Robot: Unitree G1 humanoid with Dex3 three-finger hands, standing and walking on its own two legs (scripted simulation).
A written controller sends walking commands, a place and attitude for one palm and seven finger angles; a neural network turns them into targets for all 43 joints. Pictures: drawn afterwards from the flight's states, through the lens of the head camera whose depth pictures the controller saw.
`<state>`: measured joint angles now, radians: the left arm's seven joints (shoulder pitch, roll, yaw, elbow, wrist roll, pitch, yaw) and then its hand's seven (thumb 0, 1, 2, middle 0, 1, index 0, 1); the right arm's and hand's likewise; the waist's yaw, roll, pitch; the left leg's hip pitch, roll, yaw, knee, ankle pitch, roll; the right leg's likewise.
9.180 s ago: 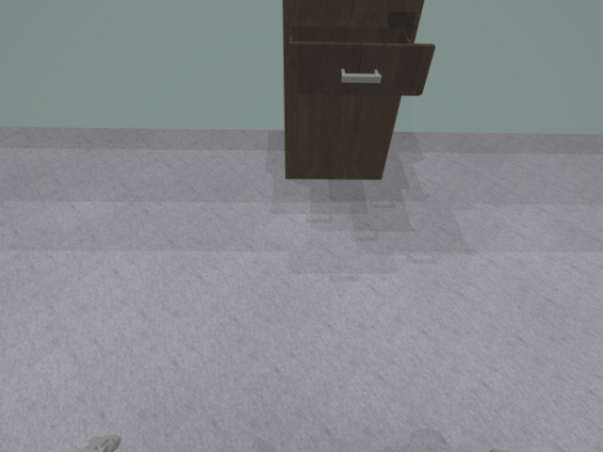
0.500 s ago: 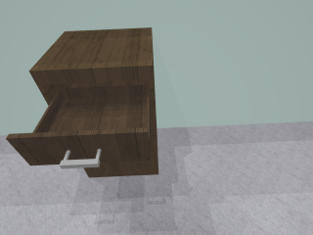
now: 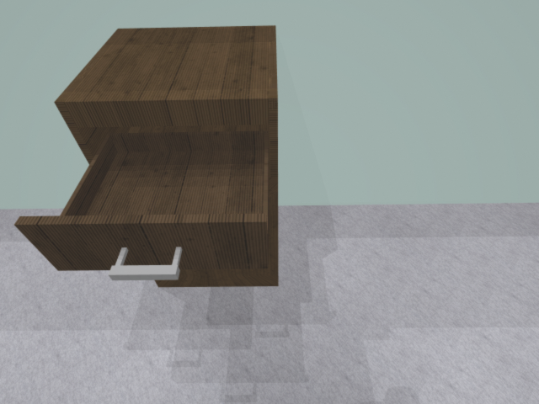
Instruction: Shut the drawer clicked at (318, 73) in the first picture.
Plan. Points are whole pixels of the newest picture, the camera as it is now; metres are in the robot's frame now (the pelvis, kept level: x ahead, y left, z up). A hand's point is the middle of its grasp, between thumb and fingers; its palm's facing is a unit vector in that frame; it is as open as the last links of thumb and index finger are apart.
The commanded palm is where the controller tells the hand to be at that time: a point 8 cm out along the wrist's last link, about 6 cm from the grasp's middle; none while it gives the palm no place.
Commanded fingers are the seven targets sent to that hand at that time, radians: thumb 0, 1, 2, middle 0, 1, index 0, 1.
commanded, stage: shuffle to correct the standing spot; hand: left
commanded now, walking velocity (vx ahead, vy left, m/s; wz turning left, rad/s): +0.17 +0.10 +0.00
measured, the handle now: (147, 262) +0.37 +0.26 -0.06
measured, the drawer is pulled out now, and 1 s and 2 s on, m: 0.30 0.30 0.30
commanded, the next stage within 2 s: come to a stop and stand still in 0.40 s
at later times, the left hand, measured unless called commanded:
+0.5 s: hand out of the picture +0.07 +0.21 -0.17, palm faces +0.14 -0.96 -0.24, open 7.3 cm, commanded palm none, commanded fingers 0.00 0.90 0.90 -0.20 -0.30 -0.20 -0.30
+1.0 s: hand out of the picture +0.07 +0.24 -0.18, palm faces +0.07 -0.97 -0.22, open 7.4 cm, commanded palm none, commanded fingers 0.00 0.90 0.90 -0.20 -0.30 -0.20 -0.30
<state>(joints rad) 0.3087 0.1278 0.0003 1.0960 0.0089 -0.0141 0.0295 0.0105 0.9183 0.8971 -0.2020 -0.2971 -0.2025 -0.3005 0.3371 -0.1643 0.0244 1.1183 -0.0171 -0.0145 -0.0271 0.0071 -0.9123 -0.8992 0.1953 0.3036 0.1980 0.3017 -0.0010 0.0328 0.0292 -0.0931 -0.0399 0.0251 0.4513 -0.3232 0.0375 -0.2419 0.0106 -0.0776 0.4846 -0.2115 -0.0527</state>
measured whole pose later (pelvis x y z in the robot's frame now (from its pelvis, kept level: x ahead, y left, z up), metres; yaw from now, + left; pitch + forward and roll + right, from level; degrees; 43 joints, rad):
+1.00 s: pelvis +0.09 +0.06 -0.01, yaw +2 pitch -1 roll +0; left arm 0.31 0.16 0.03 1.03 0.02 0.03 0.03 0.01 0.91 0.90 -0.20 -0.30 -0.20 -0.30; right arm 0.22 -0.17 -0.04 1.05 -0.01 0.01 -0.03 0.02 -0.94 -0.90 0.20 0.30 0.20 0.30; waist 0.01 0.02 0.09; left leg -0.31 0.08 0.06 0.52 -0.19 -0.04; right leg -0.20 -0.02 -0.04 0.56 -0.34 0.00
